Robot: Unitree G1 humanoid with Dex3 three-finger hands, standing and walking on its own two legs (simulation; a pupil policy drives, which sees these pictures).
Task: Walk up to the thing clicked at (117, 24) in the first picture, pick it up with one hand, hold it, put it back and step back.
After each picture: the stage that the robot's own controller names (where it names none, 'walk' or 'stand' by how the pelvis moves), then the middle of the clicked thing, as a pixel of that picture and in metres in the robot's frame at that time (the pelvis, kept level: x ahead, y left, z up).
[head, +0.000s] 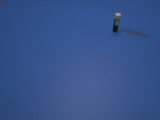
stand; (116, 23) +1.78 -0.44 -0.65
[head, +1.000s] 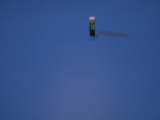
walk; (92, 27) +1.70 +0.00 -0.63
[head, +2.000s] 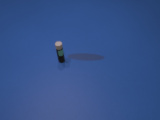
walk; (60, 52) +1.16 +0.28 -0.65
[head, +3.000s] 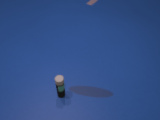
walk; (60, 87) +0.75 +0.21 -0.63
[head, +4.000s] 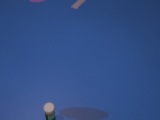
walk; (50, 114) +0.49 +0.18 -0.64
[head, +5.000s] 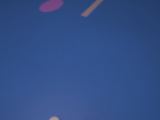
stand; out of the picture +0.42 +0.20 -0.65
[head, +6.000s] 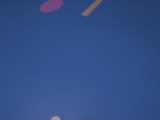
stand; out of the picture +0.43 +0.19 -0.66
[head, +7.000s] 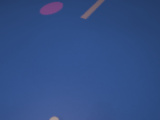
stand; out of the picture +0.44 +0.21 -0.66
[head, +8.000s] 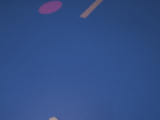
stand; out of the picture +0.43 +0.21 -0.66
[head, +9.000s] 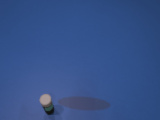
go down; (47, 105) +0.46 +0.20 -0.60
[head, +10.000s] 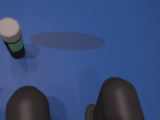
go down; (13, 41) +0.52 +0.23 -0.24
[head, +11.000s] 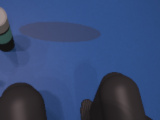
close in; (1, 33) +0.52 +0.24 -0.21
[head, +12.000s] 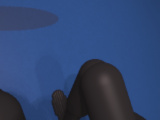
close; out of the picture +0.51 +0.28 -0.17
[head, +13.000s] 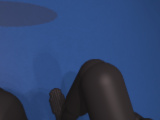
lift; out of the picture +0.48 +0.27 -0.17
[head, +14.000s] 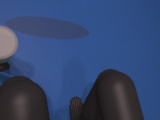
lift; out of the picture +0.40 +0.22 -0.12
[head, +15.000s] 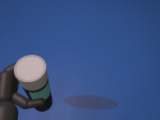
hold; (38, 88) +0.32 +0.15 +0.04
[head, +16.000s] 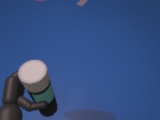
hold; (42, 93) +0.31 +0.14 +0.03
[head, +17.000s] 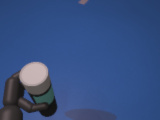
hold; (42, 94) +0.31 +0.14 +0.03
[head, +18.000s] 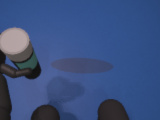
crouch; (25, 59) +0.42 +0.17 -0.04
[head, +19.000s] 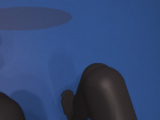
lower; out of the picture +0.49 +0.24 -0.15
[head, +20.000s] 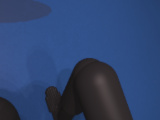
lower; out of the picture +0.48 +0.27 -0.18
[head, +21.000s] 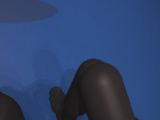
lower; out of the picture +0.48 +0.27 -0.18
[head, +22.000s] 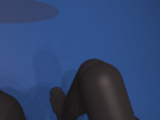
lower; out of the picture +0.47 +0.27 -0.18
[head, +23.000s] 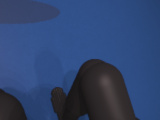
loosen; out of the picture +0.47 +0.26 -0.18
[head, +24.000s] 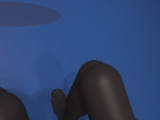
withdraw; out of the picture +0.47 +0.25 -0.18
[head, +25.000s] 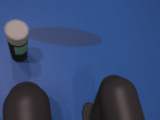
stand; (18, 44) +0.49 +0.21 -0.21
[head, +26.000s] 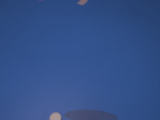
stand; out of the picture +0.41 +0.16 -0.58
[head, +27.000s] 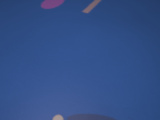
stand; out of the picture +0.43 +0.16 -0.60
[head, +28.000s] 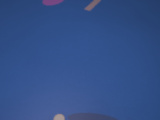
stand; out of the picture +0.42 +0.15 -0.60
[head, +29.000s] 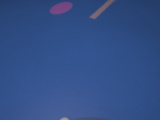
walk; out of the picture +0.44 +0.15 -0.66
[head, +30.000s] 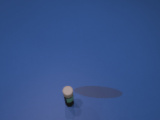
walk; (68, 97) +0.54 +0.12 -0.63
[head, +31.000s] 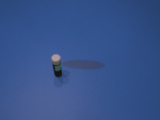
walk; (57, 66) +0.81 +0.19 -0.63
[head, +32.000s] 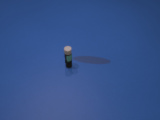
stand; (68, 57) +1.08 +0.17 -0.64
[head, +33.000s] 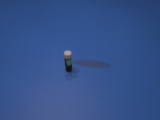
stand; (68, 61) +1.07 +0.17 -0.66
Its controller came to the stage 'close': yes
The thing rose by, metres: 0.69
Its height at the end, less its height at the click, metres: +0.00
